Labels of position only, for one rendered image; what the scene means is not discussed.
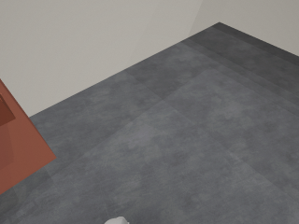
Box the drawer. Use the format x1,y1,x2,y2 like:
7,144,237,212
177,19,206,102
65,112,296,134
0,94,16,126

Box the cabinet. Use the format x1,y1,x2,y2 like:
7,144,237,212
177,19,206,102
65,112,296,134
0,79,56,195

